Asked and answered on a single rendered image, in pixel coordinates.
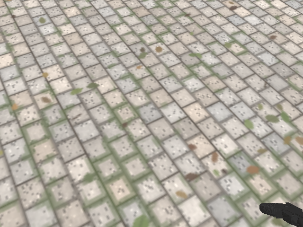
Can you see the right robot hand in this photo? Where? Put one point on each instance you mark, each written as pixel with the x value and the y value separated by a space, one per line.
pixel 287 211

